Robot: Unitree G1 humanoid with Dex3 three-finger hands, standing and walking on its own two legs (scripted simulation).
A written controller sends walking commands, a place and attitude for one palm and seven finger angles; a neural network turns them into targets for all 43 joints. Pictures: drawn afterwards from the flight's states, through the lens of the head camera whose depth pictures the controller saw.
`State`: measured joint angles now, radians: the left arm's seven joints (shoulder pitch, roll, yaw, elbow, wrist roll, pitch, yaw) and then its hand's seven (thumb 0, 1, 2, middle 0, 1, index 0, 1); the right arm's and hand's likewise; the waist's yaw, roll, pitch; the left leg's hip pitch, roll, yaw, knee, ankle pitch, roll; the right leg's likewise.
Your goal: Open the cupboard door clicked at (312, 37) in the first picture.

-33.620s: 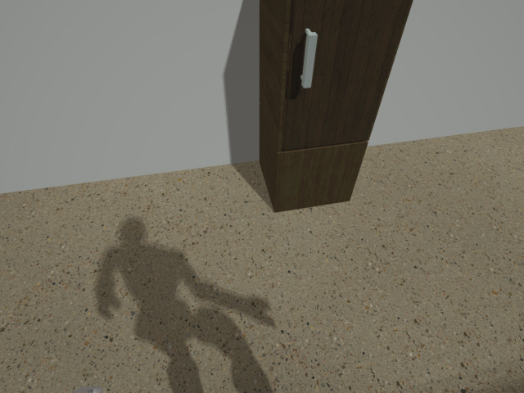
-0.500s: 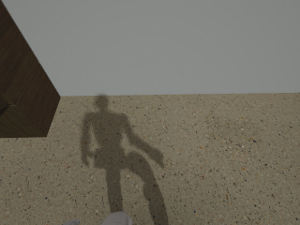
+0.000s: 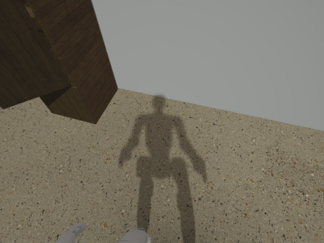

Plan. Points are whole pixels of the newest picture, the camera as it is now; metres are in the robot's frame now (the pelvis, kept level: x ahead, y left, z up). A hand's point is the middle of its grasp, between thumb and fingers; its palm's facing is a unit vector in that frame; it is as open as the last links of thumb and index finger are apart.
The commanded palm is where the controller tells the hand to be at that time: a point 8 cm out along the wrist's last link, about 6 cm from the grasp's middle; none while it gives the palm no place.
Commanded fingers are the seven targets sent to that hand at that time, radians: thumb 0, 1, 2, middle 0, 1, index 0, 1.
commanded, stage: turn to face it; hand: left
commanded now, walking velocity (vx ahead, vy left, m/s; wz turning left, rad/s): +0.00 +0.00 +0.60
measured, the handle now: out of the picture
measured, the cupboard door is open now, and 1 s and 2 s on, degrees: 46 46 46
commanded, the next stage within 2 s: take the last steps up to it in 0.76 s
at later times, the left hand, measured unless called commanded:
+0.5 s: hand out of the picture +0.03 +0.23 -0.15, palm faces +0.33 -0.91 -0.27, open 7.4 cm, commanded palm none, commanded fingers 0.00 0.90 0.90 -0.20 -0.30 -0.20 -0.30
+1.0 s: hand out of the picture -0.06 +0.16 -0.18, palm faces +0.52 -0.83 -0.18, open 7.4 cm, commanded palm none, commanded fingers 0.00 0.90 0.90 -0.20 -0.30 -0.20 -0.30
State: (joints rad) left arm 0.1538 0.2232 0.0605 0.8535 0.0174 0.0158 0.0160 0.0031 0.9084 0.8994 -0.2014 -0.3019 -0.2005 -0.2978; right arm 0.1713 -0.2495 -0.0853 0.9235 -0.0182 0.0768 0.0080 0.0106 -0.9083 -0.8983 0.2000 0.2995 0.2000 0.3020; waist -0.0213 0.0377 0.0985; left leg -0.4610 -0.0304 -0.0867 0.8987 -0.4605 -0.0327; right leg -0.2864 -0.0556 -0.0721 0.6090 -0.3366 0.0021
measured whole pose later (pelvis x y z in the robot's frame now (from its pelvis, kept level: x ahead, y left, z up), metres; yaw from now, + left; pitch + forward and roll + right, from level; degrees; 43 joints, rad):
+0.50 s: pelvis +0.01 -0.01 +0.01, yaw +17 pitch +1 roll +0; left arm 0.16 0.26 0.08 0.89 0.01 0.06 0.00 0.01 0.91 0.90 -0.20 -0.30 -0.20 -0.30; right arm 0.15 -0.21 -0.05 0.91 -0.03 0.04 0.00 0.01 -0.91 -0.90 0.20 0.30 0.20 0.30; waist 0.00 -0.02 0.10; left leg -0.30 0.00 -0.05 0.53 -0.24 -0.01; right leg -0.43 -0.07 -0.03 0.93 -0.46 0.07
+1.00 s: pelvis +0.02 -0.02 +0.00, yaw +28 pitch +0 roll +1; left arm 0.27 0.21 0.06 1.00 0.02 0.05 0.00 0.00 0.91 0.90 -0.20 -0.30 -0.20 -0.30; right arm 0.14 -0.18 -0.04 0.96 -0.03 0.02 0.00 0.01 -0.91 -0.90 0.20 0.30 0.20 0.30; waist 0.03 -0.07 0.08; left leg -0.26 -0.01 0.05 0.58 -0.31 0.03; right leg -0.34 -0.10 -0.11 0.84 -0.51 0.03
